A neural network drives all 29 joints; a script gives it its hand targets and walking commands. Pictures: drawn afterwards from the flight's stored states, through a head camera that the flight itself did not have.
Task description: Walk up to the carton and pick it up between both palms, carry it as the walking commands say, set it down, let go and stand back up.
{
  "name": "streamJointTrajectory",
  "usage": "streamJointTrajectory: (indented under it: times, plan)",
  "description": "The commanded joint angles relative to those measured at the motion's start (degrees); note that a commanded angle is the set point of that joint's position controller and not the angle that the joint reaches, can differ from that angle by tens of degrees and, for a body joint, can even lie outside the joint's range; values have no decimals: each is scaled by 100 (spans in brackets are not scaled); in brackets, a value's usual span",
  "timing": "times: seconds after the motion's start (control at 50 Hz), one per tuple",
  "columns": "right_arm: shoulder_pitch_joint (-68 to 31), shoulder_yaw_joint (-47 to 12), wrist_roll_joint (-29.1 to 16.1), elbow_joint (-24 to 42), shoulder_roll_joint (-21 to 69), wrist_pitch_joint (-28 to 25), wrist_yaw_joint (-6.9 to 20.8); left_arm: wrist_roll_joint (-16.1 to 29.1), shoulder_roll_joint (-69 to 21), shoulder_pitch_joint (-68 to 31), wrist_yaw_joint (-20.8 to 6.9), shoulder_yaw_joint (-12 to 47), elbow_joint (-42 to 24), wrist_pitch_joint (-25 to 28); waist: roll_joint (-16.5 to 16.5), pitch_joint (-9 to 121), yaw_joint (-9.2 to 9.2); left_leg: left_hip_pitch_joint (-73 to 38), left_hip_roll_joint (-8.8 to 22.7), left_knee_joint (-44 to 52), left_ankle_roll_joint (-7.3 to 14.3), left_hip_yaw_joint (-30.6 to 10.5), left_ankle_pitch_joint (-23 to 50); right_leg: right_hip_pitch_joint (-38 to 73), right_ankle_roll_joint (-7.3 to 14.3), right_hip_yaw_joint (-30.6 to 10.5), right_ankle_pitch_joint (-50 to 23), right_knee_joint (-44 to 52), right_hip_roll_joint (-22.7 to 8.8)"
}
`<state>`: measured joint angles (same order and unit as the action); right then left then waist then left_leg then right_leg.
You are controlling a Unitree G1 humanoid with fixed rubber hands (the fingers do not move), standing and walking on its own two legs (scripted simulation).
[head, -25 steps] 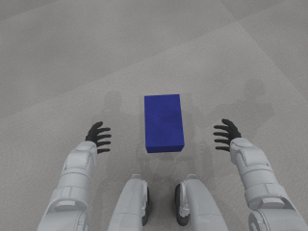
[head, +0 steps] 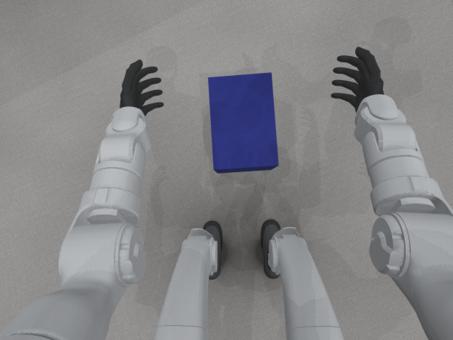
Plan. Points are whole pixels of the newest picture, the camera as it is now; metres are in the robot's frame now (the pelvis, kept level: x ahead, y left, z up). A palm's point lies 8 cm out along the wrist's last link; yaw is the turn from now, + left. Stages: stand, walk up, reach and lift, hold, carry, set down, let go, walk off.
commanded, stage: reach and lift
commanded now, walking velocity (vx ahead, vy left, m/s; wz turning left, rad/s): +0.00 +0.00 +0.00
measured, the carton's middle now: (242, 127) +0.54 -0.01 -0.57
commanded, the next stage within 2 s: none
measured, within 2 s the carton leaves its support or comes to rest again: neither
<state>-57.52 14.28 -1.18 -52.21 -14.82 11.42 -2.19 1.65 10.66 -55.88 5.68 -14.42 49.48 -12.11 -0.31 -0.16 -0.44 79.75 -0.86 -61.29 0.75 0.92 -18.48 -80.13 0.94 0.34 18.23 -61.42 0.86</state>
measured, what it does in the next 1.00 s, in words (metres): lowers itself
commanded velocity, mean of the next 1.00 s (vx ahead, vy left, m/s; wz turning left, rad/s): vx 0.00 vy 0.00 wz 0.00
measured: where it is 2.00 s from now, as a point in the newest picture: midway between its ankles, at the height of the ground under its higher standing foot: (242, 259)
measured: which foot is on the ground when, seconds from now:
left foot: down 0.00-1.00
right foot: down 0.00-1.00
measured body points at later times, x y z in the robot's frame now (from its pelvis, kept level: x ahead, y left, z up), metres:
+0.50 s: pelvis +0.02 +0.00 -0.03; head +0.34 -0.01 +0.29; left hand +0.52 +0.18 -0.16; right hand +0.53 -0.20 -0.16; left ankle +0.07 +0.11 -0.63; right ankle +0.08 -0.11 -0.63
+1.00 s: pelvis -0.02 +0.00 -0.19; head +0.32 +0.00 +0.10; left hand +0.53 +0.18 -0.33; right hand +0.53 -0.19 -0.32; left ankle +0.07 +0.11 -0.63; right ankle +0.07 -0.11 -0.63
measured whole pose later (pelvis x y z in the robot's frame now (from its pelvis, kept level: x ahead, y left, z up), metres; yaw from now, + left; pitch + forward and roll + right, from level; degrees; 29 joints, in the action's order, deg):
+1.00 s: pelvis -0.02 +0.00 -0.19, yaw +1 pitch +48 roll +1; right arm -73.6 13.5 -4.4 -55.6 -17.1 7.7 -4.8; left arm 4.8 14.9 -72.0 7.2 -13.5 53.8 -7.9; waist -0.1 -1.2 0.0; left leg 120.7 -3.1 -103.3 -0.5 -0.2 -30.6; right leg -121.1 0.1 -0.7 30.4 -103.6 2.9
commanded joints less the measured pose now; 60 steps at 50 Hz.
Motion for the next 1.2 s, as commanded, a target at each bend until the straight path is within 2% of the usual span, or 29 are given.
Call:
streamJointTrajectory:
  times: [0.0,0.12,0.2,0.28,0.34,0.44,0.54,0.68,0.8,0.96,1.18]
  plan:
    - [-1700,71,9,553,-639,-307,35,-21,630,-1586,-36,-148,-499,310,169,5503,-26,-2622,-298,347,-239,-129,1833,2731,-186,-124,-1750,377,289]
    - [-2136,176,130,423,-563,-498,45,-184,756,-2016,-176,-421,-334,571,213,6000,-44,-2206,-335,358,-199,-75,2213,3209,-210,-293,-2539,310,281]
    - [-1833,375,362,561,-438,-618,59,-357,631,-1777,-291,-590,-396,706,204,6242,24,-2080,-347,388,-180,-99,2786,3362,-219,-323,-3255,280,272]
    - [-1545,566,553,749,-305,-714,118,-538,500,-1537,-360,-708,-518,798,132,6206,47,-2036,-324,387,-183,-170,3136,2977,-230,-292,-3420,282,265]
    - [-1440,649,621,862,-238,-762,166,-604,413,-1473,-376,-718,-647,833,84,6159,75,-1966,-310,303,-204,-206,3121,2529,-238,-235,-3217,230,262]
    - [-1630,664,620,594,-180,-791,196,-602,350,-1624,-333,-734,-372,862,84,5646,73,-983,-306,-276,-263,-180,2216,1380,-245,-155,-2318,-301,270]
    - [-2004,518,438,485,-287,-691,82,-443,608,-1961,-248,-675,-249,815,151,5894,-23,-310,-400,-1108,-300,-5,1501,1039,-305,-85,-1756,-1116,323]
    - [-2331,304,132,614,-589,-582,-99,-54,771,-2355,-66,-259,-482,666,29,6741,79,-272,-415,-2180,-366,92,1413,551,-301,93,-1493,-2138,377]
    - [-2733,112,-128,682,-778,-482,-204,183,945,-2707,85,-41,-541,533,32,6772,58,191,-379,-2841,-371,159,970,106,-284,150,-1064,-2853,369]
    - [-3061,-78,-359,170,-850,-484,-286,343,992,-3019,176,80,-75,535,90,6206,47,947,-331,-3557,-335,166,488,-554,-267,122,-647,-3609,299]
    - [-3594,-386,-662,-327,-1055,-654,-391,611,1204,-3528,226,295,418,714,128,5766,53,1409,-258,-4505,-308,97,382,-1048,-252,1,-510,-4527,189]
